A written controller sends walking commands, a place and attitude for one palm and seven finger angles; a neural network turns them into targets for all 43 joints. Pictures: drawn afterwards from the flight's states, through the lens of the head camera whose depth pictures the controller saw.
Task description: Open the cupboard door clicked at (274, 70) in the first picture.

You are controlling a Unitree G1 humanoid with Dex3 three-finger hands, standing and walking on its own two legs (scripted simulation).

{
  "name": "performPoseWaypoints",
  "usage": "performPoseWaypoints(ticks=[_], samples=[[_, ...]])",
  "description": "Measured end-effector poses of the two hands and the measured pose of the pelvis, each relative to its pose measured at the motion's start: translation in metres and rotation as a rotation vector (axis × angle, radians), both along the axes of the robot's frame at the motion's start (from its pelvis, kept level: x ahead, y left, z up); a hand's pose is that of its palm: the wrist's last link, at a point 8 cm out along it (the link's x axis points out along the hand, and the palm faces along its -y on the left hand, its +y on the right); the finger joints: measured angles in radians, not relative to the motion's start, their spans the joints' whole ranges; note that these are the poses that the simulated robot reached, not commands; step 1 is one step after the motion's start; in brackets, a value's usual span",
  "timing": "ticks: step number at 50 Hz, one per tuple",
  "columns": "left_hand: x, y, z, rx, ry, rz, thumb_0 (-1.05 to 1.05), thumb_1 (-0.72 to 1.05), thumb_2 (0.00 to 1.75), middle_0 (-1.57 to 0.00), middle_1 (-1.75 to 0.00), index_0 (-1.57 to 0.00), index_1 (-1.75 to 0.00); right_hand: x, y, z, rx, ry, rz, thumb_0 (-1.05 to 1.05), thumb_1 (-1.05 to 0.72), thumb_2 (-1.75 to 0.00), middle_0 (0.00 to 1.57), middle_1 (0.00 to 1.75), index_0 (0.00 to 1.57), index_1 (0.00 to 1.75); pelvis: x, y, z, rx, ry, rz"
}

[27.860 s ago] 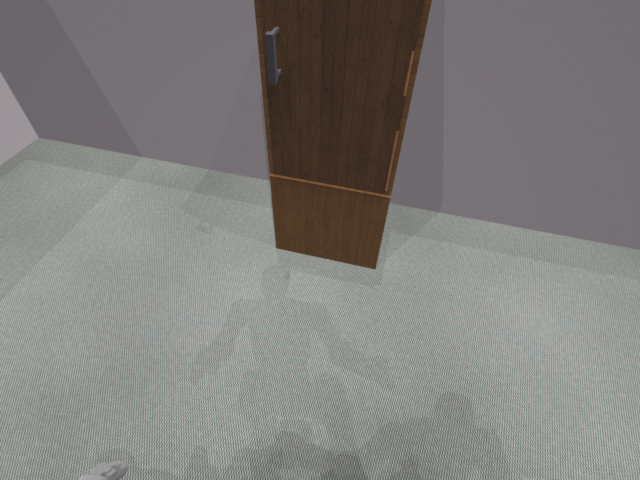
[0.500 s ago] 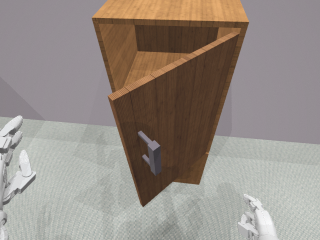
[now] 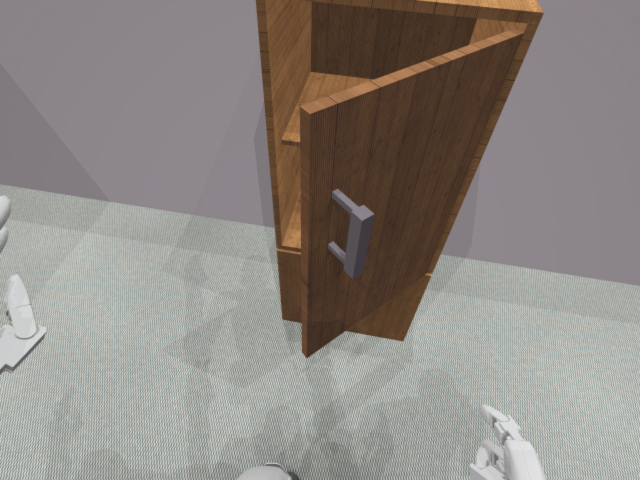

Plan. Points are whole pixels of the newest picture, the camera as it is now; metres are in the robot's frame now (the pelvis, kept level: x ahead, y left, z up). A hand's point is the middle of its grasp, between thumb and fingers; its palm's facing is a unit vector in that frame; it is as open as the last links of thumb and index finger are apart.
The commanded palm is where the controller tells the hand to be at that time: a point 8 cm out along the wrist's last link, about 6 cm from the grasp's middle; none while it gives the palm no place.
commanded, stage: step back with the hand held close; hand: left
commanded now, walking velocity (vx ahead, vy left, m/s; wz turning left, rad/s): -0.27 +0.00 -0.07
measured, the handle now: (347, 234) +0.42 +0.00 +0.07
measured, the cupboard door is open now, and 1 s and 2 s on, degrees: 48 48 48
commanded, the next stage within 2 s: stop stepping back and stand still in 0.18 s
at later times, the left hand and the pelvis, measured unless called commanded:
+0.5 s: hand out of the picture +0.09 +0.27 +0.19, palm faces +0.34 -0.83 -0.44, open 7.4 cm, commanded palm +0.03 +0.31 +0.19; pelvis -0.12 +0.02 +0.02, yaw -3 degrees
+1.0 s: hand out of the picture +0.05 +0.22 +0.18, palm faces +0.29 -0.80 -0.53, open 7.4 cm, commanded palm -0.01 +0.28 +0.19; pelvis -0.18 +0.00 +0.00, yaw -5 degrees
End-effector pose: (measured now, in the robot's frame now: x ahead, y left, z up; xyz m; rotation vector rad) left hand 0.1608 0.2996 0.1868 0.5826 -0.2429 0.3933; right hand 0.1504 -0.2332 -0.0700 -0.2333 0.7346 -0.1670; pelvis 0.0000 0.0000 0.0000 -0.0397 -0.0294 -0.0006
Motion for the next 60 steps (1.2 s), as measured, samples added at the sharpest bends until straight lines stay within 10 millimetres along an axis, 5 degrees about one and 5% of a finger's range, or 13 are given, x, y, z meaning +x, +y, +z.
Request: performPoseWaypoints(ticks=[6, 14, 20, 25, 30, 37, 45, 51, 55, 60], samples=[[-0.036, 0.006, -0.005, -0.054, -0.010, 0.006, 0.01, 0.89, 0.90, -0.21, -0.31, -0.22, -0.30, -0.023, 0.013, -0.003, -0.004, 0.043, 0.026, 0.01, -0.90, -0.90, 0.20, 0.30, 0.20, 0.30, -0.022, 0.011, 0.001, 0.012, 0.007, -0.023], [-0.046, 0.031, 0.004, -0.047, -0.083, -0.038, 0.02, 0.89, 0.90, -0.21, -0.31, -0.22, -0.30, -0.054, 0.036, 0.012, -0.030, -0.020, 0.031, 0.01, -0.91, -0.90, 0.20, 0.30, 0.20, 0.30, -0.069, 0.029, 0.006, -0.006, 0.008, -0.025], [-0.077, 0.019, 0.020, -0.038, -0.070, -0.121, 0.02, 0.89, 0.90, -0.21, -0.31, -0.21, -0.30, -0.095, 0.044, 0.029, 0.024, -0.059, -0.007, 0.01, -0.90, -0.90, 0.21, 0.30, 0.20, 0.30, -0.098, 0.030, 0.016, -0.029, 0.032, -0.069], [-0.106, 0.008, 0.021, -0.044, -0.015, -0.111, 0.01, 0.89, 0.90, -0.21, -0.31, -0.22, -0.30, -0.131, 0.036, 0.029, 0.028, -0.040, -0.018, 0.01, -0.90, -0.90, 0.21, 0.30, 0.20, 0.30, -0.122, 0.021, 0.022, -0.004, 0.061, -0.054], [-0.139, -0.004, 0.015, 0.008, 0.033, -0.108, 0.01, 0.89, 0.90, -0.21, -0.31, -0.22, -0.30, -0.163, 0.014, 0.004, 0.019, 0.001, -0.015, 0.01, -0.90, -0.90, 0.21, 0.30, 0.20, 0.30, -0.154, 0.014, 0.008, 0.032, 0.060, -0.094], [-0.147, 0.004, 0.009, -0.067, -0.047, -0.046, 0.01, 0.88, 0.90, -0.21, -0.31, -0.22, -0.30, -0.212, -0.013, -0.003, -0.021, 0.074, -0.110, 0.01, -0.90, -0.90, 0.20, 0.30, 0.20, 0.30, -0.152, 0.010, 0.011, 0.056, 0.024, -0.105], [-0.123, -0.012, -0.003, -0.084, -0.044, -0.110, 0.02, 0.89, 0.90, -0.21, -0.31, -0.21, -0.30, -0.220, -0.019, -0.005, -0.024, -0.016, -0.152, 0.02, -0.91, -0.90, 0.20, 0.30, 0.20, 0.30, -0.169, 0.012, 0.000, 0.080, -0.014, -0.100], [-0.148, -0.036, 0.017, 0.080, 0.014, -0.172, 0.02, 0.89, 0.90, -0.21, -0.31, -0.22, -0.30, -0.222, -0.011, -0.013, 0.064, -0.019, -0.117, 0.01, -0.91, -0.90, 0.20, 0.30, 0.20, 0.30, -0.178, -0.005, 0.001, 0.055, -0.009, -0.083], [-0.165, -0.031, 0.021, 0.070, 0.043, -0.099, 0.01, 0.88, 0.90, -0.21, -0.31, -0.22, -0.30, -0.223, -0.013, -0.019, 0.087, 0.057, -0.095, 0.01, -0.90, -0.90, 0.20, 0.30, 0.20, 0.30, -0.173, -0.009, 0.010, 0.062, 0.019, -0.108], [-0.158, -0.017, 0.004, -0.012, 0.076, 0.017, 0.01, 0.88, 0.90, -0.21, -0.31, -0.22, -0.30, -0.213, -0.019, -0.015, 0.060, 0.072, -0.073, 0.01, -0.90, -0.90, 0.20, 0.30, 0.20, 0.30, -0.170, -0.011, 0.018, 0.078, 0.024, -0.099]])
